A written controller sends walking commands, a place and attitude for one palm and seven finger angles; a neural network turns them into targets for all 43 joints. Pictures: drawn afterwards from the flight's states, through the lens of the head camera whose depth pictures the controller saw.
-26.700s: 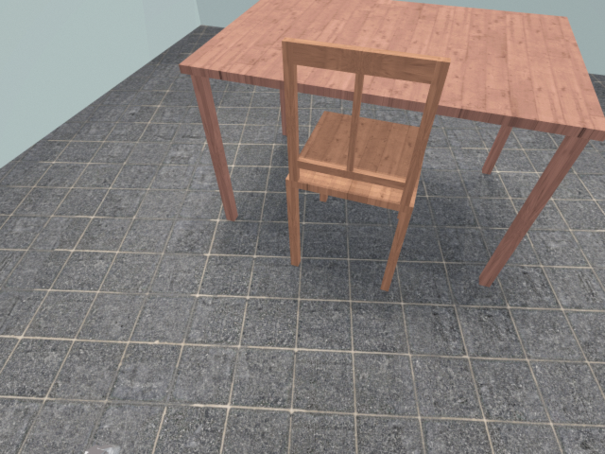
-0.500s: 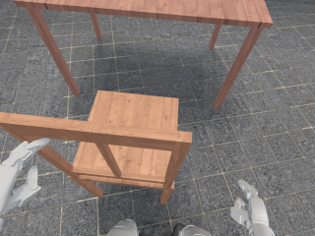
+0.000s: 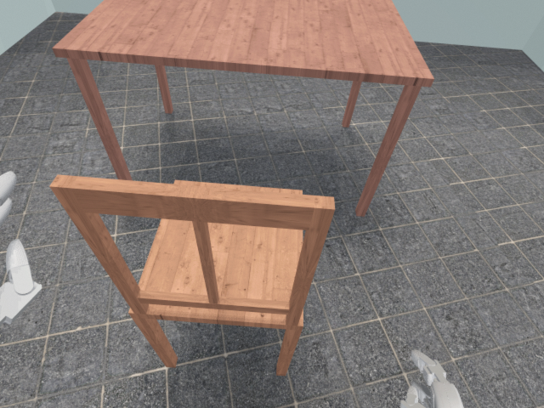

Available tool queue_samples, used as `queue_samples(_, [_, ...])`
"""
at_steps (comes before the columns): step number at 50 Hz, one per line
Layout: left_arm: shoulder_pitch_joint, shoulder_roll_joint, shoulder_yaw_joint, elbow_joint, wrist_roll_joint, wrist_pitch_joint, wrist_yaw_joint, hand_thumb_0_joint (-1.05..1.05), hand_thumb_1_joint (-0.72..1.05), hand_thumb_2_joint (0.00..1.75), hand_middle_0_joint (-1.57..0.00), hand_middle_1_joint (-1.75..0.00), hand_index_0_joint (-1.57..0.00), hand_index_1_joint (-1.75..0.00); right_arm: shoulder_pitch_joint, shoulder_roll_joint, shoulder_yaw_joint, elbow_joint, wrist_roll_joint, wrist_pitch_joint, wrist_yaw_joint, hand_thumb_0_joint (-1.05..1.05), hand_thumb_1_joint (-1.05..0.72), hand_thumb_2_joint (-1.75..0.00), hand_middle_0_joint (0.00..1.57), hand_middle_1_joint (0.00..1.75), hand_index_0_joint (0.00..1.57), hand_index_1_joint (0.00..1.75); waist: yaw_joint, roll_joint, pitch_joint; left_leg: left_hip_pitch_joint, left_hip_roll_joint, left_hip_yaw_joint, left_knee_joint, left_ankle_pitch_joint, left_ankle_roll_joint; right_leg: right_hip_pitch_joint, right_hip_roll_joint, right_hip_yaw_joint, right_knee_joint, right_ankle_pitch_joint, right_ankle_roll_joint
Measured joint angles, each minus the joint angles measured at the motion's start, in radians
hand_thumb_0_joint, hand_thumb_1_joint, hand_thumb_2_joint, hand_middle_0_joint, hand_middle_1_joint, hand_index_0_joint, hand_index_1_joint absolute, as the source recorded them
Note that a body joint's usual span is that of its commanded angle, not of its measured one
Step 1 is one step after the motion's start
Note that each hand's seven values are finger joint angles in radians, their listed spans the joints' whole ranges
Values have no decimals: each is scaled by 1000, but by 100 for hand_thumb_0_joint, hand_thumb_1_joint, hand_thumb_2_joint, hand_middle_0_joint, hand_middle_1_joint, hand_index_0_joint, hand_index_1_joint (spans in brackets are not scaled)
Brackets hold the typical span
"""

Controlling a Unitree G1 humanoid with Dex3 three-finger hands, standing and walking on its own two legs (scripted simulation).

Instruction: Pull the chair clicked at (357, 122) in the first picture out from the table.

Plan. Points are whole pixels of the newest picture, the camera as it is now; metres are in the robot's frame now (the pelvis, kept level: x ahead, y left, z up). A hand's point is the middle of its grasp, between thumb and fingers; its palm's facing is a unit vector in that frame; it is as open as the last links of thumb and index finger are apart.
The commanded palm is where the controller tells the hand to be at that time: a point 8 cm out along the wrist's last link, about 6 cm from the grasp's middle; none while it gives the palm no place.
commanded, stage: step back with the hand held close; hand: left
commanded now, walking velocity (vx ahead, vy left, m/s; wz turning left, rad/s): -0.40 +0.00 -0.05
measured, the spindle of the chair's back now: (207, 265) +0.36 +0.13 -0.06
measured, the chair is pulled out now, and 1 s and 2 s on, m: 0.58 0.58 0.58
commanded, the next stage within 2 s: stop stepping back and stand still in 0.10 s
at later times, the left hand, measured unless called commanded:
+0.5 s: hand out of the picture +0.12 +0.26 +0.17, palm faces +0.43 -0.77 -0.47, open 7.4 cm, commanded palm +0.06 +0.29 +0.19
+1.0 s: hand (5, 355) +0.14 +0.25 +0.16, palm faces +0.38 -0.79 -0.47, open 7.4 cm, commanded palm +0.08 +0.29 +0.19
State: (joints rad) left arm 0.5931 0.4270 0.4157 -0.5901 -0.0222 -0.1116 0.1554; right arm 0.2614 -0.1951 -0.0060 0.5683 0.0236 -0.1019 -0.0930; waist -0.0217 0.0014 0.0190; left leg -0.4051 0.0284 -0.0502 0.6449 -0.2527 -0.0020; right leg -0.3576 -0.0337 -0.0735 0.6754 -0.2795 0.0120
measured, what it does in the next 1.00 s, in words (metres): steps on the spot: right foot, then left foot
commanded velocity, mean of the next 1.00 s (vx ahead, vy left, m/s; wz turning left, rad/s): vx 0.00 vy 0.00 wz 0.00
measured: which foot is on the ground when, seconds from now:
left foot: down 0.00-0.22, up 0.24-0.38, down 0.40-1.00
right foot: up 0.00-0.00, down 0.02-1.00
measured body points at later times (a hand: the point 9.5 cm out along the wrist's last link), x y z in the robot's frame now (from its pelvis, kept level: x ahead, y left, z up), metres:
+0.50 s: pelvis -0.08 -0.01 +0.01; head -0.08 +0.00 +0.46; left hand +0.09 +0.30 +0.19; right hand +0.06 -0.27 -0.07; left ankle -0.08 +0.12 -0.73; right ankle -0.04 -0.15 -0.72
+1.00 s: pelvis -0.07 -0.01 +0.01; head -0.05 +0.00 +0.46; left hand +0.12 +0.29 +0.19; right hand +0.09 -0.25 -0.07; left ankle -0.08 +0.12 -0.73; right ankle -0.04 -0.14 -0.73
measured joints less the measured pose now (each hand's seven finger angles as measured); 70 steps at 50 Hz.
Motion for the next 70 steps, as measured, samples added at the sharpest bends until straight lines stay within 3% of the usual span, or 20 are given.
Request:
queue_samples(4, [-13, 33, 82, -27, -10, -84, 0, 1, 89, 90, -22, -30, -22, -31, -40, 9, 0, 56, -16, -43, 7, 1, -90, -90, 20, 30, 20, 30, 57, 1, 25, -63, 23, 16, -4, 31, -12, 66, 14, 7, -108, -66, 14])
queue_samples(7, [-70, 25, 78, 0, -17, -98, -9, 1, 89, 90, -21, -30, -21, -31, -102, 6, -7, 86, -21, -53, 22, 1, -90, -90, 20, 30, 20, 30, 70, 41, 92, -53, 46, 11, -49, 86, -23, 66, 39, 4, -146, 15, 7])
queue_samples(11, [-47, 24, 43, 4, -28, -94, -35, 1, 89, 90, -21, -30, -21, -30, -134, 6, -14, 75, -7, -41, 32, 1, -90, -90, 20, 30, 21, 30, 58, 84, 110, -73, 67, -2, -36, 94, -24, 46, 62, -4, -132, 38, -11])
queue_samples(14, [2, 20, 14, 5, -33, -77, -35, 1, 89, 90, -22, -30, -21, -31, -132, 12, -22, 78, 5, -2, 30, 1, -90, -90, 20, 30, 21, 30, 47, 44, 71, -119, 3, 2, 209, -92, -24, 9, 27, 24, -90, 30, -19])
queue_samples(16, [20, 15, 6, 26, -33, -53, -26, 1, 89, 90, -22, -30, -22, -31, -113, 10, -15, 78, 6, 23, 22, 1, -90, -90, 20, 30, 21, 30, 31, 9, 31, -86, -27, 27, 275, -151, -15, 2, -2, 39, -90, 33, -14])
queue_samples(19, [20, 16, 9, 66, -28, -37, -7, 1, 88, 90, -22, -30, -22, -31, -66, -9, -4, 63, 1, 24, 4, 1, -91, -90, 20, 30, 20, 30, 5, -9, -25, 70, -21, 48, 52, -154, 5, 0, -22, 29, -98, 39, -2])
queue_samples(21, [-7, 13, 9, 80, -22, -40, 6, 1, 88, 90, -22, -30, -22, -31, -47, -27, -15, 62, -1, 5, -7, 1, -91, -90, 20, 30, 20, 30, -5, -1, -26, 135, -10, 34, -80, -61, 5, 7, -22, 3, -98, 42, 5])
queue_samples(24, [-18, -8, 13, 101, -14, -43, 15, 1, 89, 90, -22, -30, -22, -31, -34, -28, -19, 74, 6, -3, -8, 1, -91, -90, 20, 30, 20, 30, 12, -28, -14, 167, -17, 49, -109, -27, -6, 44, -27, 18, -143, 61, 11])
queue_samples(30, [-37, -27, -1, 105, 5, -55, 19, 1, 89, 90, -22, -30, -21, -31, -3, -13, -8, 60, 7, -43, 0, 1, -91, -90, 20, 30, 20, 30, 21, -28, -3, 168, -20, 36, -121, -16, 0, 74, -17, 20, -208, 115, 11])
queue_samples(39, [-53, -38, -11, 116, 7, -66, 11, 1, 89, 90, -21, -30, -21, -31, -12, 32, 28, 80, -4, -49, 19, 1, -90, -90, 20, 30, 20, 30, 36, -8, -4, 172, -4, 32, -121, -25, -6, 87, 4, 25, -229, 120, 8])
queue_samples(45, [-52, -41, -17, 120, -2, -61, 5, 1, 89, 90, -21, -30, -21, -31, -32, 28, 29, 85, -11, -41, 25, 1, -90, -90, 20, 30, 21, 30, 31, 1, 5, 193, 7, 35, -150, -25, -13, 107, 15, 27, -261, 123, 4])
queue_samples(56, [0, -2, -5, 93, -23, -60, -4, 1, 89, 90, -22, -30, -21, -31, -74, -10, -14, 63, 3, -6, 19, 1, -91, -90, 20, 30, 20, 30, 1, -4, 32, 236, 5, 39, -187, -31, -14, 141, 13, 29, -278, 105, 6])
queue_samples(67, [3, -9, -8, 96, -30, -59, -1, 1, 89, 90, -22, -30, -21, -31, -81, -3, -15, 53, 7, 12, 15, 1, -91, -90, 20, 30, 20, 30, 14, 1, 27, 251, 2, 39, -195, -35, -11, 156, 10, 29, -285, 101, 10])
queue_samples(68, [-27, -7, -32, 149, -6, -72, -15, 1, 89, 90, -22, -30, -21, -30, -81, -8, -22, 70, 1, -7, 35, 1, -91, -90, 20, 30, 20, 30, 18, 8, 17, 231, -1, 34, -180, -36, -10, 137, 6, 24, -267, 99, 9])
queue_samples(70, [-139, -25, -124, 355, 26, -35, -70, 0, 89, 90, -21, -30, -21, -30, -91, -31, -31, 124, -14, -7, 75, 1, -91, -90, 20, 30, 20, 30, 30, 29, -11, 184, -17, 25, -138, -47, -5, 90, -12, 16, -214, 75, 13])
